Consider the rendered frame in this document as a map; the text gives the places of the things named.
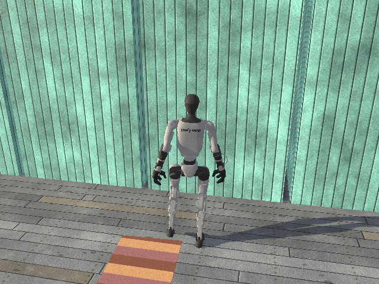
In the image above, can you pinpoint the robot left upper arm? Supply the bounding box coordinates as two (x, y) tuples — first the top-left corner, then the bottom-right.
(162, 119), (179, 152)

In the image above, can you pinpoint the left robot shin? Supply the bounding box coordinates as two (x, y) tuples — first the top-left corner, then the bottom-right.
(168, 189), (178, 230)

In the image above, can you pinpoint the left robot forearm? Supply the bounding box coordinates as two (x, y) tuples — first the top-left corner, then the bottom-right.
(155, 144), (168, 172)

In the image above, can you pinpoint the robot right upper arm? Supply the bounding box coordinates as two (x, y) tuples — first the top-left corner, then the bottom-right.
(203, 120), (219, 153)

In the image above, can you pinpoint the robot left hand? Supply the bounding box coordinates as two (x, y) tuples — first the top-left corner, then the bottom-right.
(152, 169), (166, 185)

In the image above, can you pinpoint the robot right hand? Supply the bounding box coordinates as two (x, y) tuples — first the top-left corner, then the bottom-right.
(212, 169), (226, 183)

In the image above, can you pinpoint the right robot forearm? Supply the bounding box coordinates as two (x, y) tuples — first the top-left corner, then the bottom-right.
(213, 144), (224, 171)

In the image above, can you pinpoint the right robot foot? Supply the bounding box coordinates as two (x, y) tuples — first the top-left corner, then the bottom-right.
(195, 233), (204, 248)

